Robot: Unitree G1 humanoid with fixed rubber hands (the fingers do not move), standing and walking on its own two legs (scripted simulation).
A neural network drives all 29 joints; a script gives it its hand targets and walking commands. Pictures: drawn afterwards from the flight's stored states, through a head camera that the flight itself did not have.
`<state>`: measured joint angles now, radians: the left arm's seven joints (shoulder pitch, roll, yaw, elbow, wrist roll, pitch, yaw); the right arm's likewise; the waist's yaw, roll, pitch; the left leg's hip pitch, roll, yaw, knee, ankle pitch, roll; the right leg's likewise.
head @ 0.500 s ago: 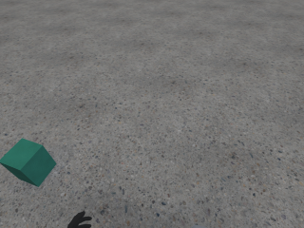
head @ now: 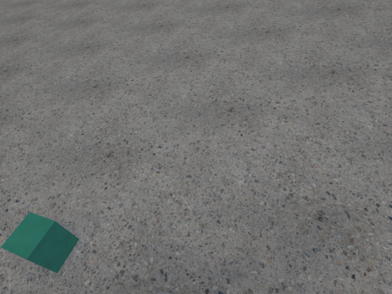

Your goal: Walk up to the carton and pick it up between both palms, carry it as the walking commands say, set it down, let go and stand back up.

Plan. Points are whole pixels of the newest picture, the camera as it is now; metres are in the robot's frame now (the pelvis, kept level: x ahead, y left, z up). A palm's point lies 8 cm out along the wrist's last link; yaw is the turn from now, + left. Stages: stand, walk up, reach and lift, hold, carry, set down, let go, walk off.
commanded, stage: walk up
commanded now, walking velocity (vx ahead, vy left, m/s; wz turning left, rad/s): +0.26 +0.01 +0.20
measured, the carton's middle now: (43, 242) +0.49 +0.89 -0.67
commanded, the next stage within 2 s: none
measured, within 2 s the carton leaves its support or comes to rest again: neither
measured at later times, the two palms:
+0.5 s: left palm (89, 275) +0.21 +0.31 -0.16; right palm out of the picture +0.12 -0.19 -0.13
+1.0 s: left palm (125, 243) +0.27 +0.22 -0.11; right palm (320, 233) +0.29 -0.27 -0.16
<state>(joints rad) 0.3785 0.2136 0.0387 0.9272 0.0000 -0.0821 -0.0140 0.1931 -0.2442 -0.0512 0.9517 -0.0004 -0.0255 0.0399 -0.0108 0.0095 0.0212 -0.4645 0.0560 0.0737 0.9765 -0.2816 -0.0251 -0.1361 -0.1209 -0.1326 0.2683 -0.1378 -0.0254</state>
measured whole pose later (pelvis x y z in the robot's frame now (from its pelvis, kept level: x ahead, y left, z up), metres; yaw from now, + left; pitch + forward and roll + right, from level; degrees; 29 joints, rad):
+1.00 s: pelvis +0.24 -0.04 -0.01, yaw +6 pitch +0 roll +6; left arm 0.27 0.20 0.04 0.93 0.00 -0.06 0.00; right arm 0.29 -0.22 -0.05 0.96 0.00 -0.04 0.00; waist -0.01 0.01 0.02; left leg -0.32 0.02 0.01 0.87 -0.37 -0.02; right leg -0.19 -0.06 -0.13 0.37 -0.19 -0.08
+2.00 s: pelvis +0.46 +0.02 -0.02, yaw +6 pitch +0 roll -1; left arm 0.18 0.21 0.04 0.92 0.00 -0.03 0.01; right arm 0.33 -0.22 -0.05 0.93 0.00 -0.03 -0.01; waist -0.01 0.01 0.03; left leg -0.23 0.02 0.02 0.52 -0.30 0.01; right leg -0.40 -0.03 -0.13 0.92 -0.51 -0.04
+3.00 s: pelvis +0.63 -0.02 -0.02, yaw +6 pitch +0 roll +2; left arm 0.22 0.21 0.04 0.93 0.00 -0.04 0.00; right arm 0.35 -0.22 -0.05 0.94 0.00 -0.02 0.01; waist -0.01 0.00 0.00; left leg -0.21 0.03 0.03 0.55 -0.32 -0.02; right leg -0.24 -0.01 -0.14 0.51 -0.27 -0.06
